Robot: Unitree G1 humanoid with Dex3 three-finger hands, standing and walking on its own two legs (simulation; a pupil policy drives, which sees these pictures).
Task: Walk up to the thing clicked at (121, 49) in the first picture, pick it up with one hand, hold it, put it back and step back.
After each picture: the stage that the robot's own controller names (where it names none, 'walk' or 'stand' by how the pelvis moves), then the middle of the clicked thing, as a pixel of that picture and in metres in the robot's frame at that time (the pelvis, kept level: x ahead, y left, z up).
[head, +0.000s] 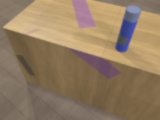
stand; (126, 31) +0.70 -0.20 -0.02
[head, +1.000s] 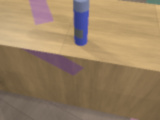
rise first; (81, 22) +0.66 +0.07 +0.02
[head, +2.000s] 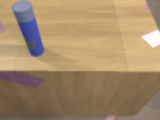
stand; (30, 32) +0.56 +0.25 +0.02
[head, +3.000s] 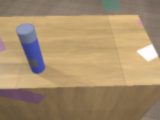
stand; (32, 51) +0.53 +0.25 -0.02
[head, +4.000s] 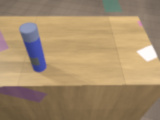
stand; (34, 50) +0.54 +0.24 -0.03
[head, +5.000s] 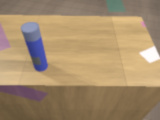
stand; (36, 49) +0.54 +0.24 -0.03
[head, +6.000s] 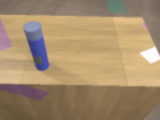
stand; (38, 48) +0.55 +0.23 -0.03
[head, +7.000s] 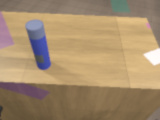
rise first; (39, 47) +0.55 +0.23 -0.02
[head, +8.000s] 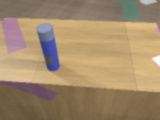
go down; (49, 49) +0.56 +0.22 -0.02
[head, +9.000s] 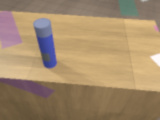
go down; (46, 45) +0.56 +0.21 -0.01
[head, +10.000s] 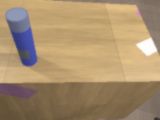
go down; (24, 41) +0.52 +0.21 +0.01
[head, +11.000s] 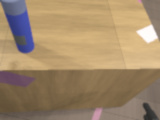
close in; (20, 25) +0.55 +0.21 +0.03
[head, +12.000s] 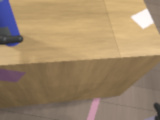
close; (2, 15) +0.56 +0.23 +0.06
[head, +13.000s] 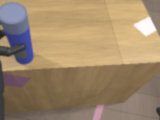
lift; (19, 39) +0.47 +0.19 +0.05
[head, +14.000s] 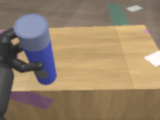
lift; (40, 57) +0.33 +0.14 +0.20
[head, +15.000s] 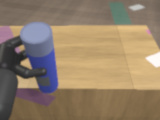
hold; (43, 64) +0.32 +0.14 +0.17
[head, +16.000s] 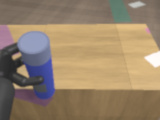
hold; (40, 71) +0.31 +0.14 +0.15
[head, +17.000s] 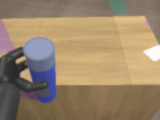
crouch; (43, 75) +0.32 +0.13 +0.11
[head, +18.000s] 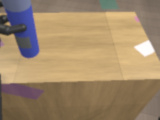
crouch; (23, 25) +0.46 +0.18 +0.18
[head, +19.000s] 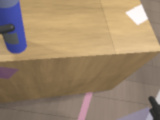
lower; (10, 20) +0.51 +0.18 +0.05
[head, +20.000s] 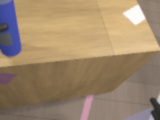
lower; (4, 21) +0.52 +0.18 +0.06
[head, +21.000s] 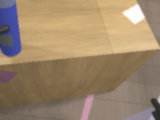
lower; (6, 22) +0.52 +0.18 +0.06
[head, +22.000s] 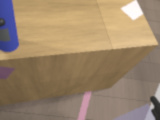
lower; (1, 16) +0.53 +0.18 +0.07
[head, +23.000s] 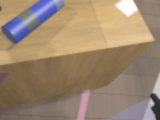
loosen; (35, 15) +0.61 +0.07 -0.02
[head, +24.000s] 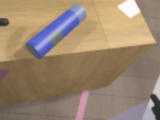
withdraw; (58, 29) +0.54 +0.00 -0.02
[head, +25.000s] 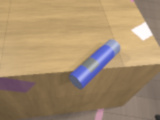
sink last; (96, 62) +0.46 -0.09 -0.05
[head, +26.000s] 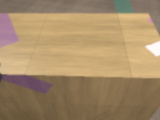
stand; out of the picture +0.28 -0.14 -0.69
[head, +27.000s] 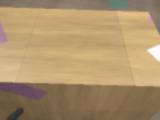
stand; out of the picture +0.21 -0.42 -0.69
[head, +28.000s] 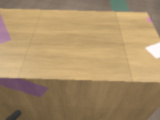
stand; out of the picture +0.23 -0.71 -0.69
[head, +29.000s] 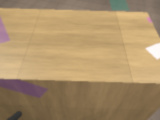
stand; out of the picture +0.22 -1.01 -0.69
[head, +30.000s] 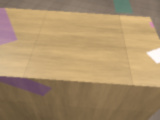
stand; out of the picture +0.21 -1.30 -0.72
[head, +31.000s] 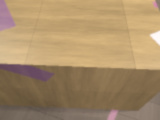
walk; out of the picture +0.23 -1.61 -0.73
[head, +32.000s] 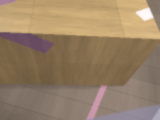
walk; out of the picture +0.57 -1.90 -0.74
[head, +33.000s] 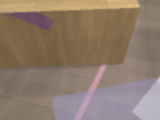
stand; out of the picture +0.94 -2.08 -0.72
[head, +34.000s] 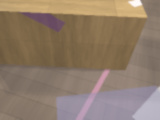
stand; out of the picture +0.79 -2.48 -0.75
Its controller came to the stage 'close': yes
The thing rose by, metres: 0.19
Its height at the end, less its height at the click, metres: -0.72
